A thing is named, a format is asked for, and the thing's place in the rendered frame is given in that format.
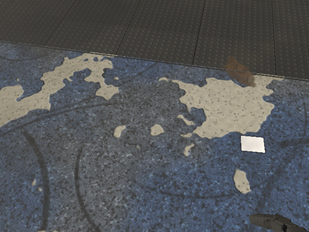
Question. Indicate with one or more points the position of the robot right hand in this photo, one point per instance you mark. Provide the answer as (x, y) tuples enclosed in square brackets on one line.
[(276, 223)]

